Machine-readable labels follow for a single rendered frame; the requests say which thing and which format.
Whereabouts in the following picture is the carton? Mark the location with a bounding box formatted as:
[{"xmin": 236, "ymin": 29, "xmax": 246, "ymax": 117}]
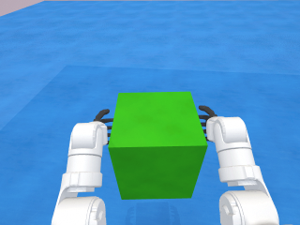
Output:
[{"xmin": 108, "ymin": 91, "xmax": 208, "ymax": 200}]

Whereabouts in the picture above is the robot left forearm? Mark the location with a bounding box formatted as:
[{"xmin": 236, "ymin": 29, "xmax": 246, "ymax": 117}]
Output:
[{"xmin": 51, "ymin": 121, "xmax": 108, "ymax": 225}]

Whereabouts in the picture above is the left robot upper arm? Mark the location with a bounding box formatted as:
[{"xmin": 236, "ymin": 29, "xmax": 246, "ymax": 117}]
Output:
[{"xmin": 52, "ymin": 196, "xmax": 107, "ymax": 225}]

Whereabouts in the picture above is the right robot upper arm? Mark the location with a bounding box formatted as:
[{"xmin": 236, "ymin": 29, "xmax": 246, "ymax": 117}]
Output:
[{"xmin": 218, "ymin": 189, "xmax": 292, "ymax": 225}]

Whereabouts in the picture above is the robot left hand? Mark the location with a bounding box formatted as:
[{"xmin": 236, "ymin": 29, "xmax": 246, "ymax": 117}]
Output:
[{"xmin": 93, "ymin": 109, "xmax": 113, "ymax": 145}]

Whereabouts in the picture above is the robot right hand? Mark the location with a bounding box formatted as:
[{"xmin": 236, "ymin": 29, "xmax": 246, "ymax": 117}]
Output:
[{"xmin": 198, "ymin": 105, "xmax": 218, "ymax": 142}]

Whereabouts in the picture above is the robot right forearm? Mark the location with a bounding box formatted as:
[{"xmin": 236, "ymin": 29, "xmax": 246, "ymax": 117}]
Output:
[{"xmin": 206, "ymin": 116, "xmax": 279, "ymax": 222}]

